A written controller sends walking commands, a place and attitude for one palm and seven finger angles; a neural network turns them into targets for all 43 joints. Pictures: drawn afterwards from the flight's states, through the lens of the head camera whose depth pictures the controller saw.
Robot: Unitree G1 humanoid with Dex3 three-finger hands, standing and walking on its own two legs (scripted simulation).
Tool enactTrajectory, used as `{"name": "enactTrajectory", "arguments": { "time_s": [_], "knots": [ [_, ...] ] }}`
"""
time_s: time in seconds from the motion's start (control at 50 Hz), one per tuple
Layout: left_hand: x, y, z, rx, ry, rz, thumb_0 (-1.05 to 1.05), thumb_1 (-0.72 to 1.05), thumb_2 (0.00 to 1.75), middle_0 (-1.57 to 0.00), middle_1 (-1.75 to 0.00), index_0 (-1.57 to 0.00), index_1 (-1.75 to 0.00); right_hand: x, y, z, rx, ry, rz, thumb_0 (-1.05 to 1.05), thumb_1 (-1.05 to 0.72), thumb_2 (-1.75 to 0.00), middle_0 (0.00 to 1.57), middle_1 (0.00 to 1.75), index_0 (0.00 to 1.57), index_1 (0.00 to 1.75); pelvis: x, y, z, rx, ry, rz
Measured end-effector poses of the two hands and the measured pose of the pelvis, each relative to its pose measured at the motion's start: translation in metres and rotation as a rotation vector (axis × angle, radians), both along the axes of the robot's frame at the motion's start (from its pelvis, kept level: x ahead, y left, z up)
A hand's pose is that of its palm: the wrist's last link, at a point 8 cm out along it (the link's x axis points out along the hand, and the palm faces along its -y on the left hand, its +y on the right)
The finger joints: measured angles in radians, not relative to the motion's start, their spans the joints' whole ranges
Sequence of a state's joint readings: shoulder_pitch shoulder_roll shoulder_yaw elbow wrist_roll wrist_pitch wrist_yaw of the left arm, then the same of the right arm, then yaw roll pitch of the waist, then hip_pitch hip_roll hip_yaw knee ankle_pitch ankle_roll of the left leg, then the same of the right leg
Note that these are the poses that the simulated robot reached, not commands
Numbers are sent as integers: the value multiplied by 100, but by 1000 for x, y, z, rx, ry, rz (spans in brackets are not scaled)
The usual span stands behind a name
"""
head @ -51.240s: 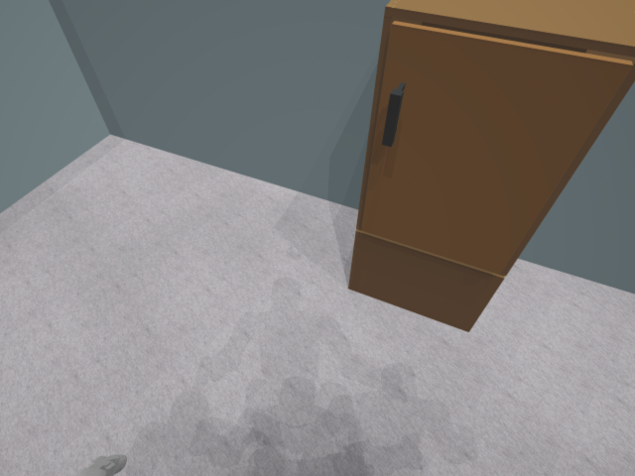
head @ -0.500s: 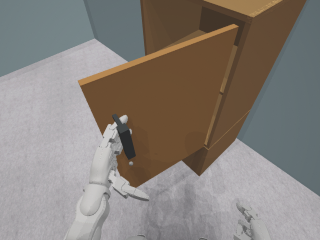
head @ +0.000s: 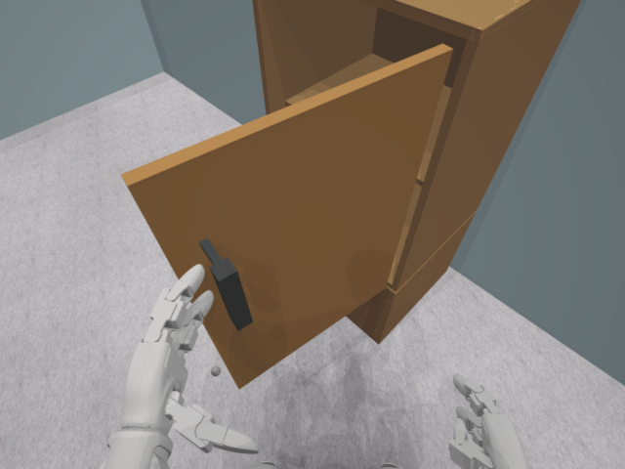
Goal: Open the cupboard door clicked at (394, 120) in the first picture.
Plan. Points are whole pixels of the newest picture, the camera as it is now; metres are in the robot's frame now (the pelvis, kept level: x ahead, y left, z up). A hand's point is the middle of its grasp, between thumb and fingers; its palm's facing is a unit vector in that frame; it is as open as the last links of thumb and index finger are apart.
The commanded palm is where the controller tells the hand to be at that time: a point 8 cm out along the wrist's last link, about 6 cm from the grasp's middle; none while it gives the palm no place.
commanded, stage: slide the hand sideways off the handle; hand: left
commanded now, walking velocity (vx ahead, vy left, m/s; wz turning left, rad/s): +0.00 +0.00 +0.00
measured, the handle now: (225, 285) +0.32 +0.13 +0.07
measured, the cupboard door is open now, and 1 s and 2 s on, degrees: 81 81 81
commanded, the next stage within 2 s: draw the hand back to the body in 0.46 s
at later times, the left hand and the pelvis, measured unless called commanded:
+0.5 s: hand (172, 410) +0.17 +0.16 +0.07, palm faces +0.04 -1.00 -0.06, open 16.3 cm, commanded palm +0.14 +0.22 +0.08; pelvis +0.00 -0.02 -0.01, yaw +1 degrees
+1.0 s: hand (119, 392) +0.18 +0.19 +0.12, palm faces +0.05 -1.00 -0.07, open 16.3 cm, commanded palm +0.14 +0.25 +0.13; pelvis +0.00 +0.00 +0.01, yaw +1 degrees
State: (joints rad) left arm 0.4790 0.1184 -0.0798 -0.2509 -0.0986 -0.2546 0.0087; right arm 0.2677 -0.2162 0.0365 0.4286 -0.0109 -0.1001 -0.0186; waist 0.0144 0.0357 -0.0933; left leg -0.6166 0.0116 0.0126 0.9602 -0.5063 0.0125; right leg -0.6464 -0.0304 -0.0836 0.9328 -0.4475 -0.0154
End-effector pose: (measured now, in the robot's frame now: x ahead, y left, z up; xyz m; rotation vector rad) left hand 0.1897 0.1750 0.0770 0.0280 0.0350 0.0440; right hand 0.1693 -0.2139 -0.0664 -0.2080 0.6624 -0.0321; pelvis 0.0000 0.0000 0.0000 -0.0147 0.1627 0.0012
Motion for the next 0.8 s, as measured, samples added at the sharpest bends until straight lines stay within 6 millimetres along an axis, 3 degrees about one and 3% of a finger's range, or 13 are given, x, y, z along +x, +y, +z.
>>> {"name": "enactTrajectory", "arguments": {
  "time_s": [0.38,0.62,0.8],
  "knots": [
    [-34,26,-1,29,13,6,-1,-50,30,-15,-30,-15,-30,6,-25,-9,-19,-25,-48,1,-91,-90,20,30,21,30,-1,-16,-11,-4,23,14],
    [-38,38,-2,16,4,-12,-1,-50,30,-15,-30,-15,-30,1,-26,-6,-32,-50,-57,1,-91,-90,20,30,21,30,-8,-14,-12,-13,14,18],
    [-33,53,23,38,-28,-2,-1,-50,30,-15,-30,-15,-30,-4,-14,4,-6,-64,-72,2,-91,-90,20,30,21,30,-6,-7,-2,-18,-21,14]
  ]
}}
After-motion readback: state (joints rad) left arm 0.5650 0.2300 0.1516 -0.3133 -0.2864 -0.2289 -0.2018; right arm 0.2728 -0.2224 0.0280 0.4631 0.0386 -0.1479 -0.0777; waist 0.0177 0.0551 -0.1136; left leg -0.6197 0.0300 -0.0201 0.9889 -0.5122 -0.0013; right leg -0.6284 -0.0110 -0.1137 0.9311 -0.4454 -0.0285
